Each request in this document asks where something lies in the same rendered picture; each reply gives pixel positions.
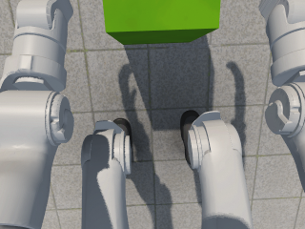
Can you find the carton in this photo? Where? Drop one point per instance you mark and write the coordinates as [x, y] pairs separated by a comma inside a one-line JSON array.
[[136, 22]]

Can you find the right robot shin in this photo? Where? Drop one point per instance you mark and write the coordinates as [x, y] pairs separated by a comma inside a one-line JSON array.
[[215, 115]]

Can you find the right robot forearm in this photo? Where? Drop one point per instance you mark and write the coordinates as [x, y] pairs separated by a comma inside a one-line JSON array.
[[285, 28]]

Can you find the left robot forearm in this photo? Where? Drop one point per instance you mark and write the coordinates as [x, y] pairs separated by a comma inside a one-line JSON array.
[[39, 47]]

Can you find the robot left upper arm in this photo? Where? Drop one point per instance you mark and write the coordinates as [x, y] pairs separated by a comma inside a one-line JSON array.
[[32, 126]]

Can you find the robot right upper arm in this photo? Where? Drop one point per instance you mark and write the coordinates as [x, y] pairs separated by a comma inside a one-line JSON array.
[[285, 116]]

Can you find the right robot thigh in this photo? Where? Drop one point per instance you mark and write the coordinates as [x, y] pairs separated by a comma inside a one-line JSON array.
[[224, 192]]

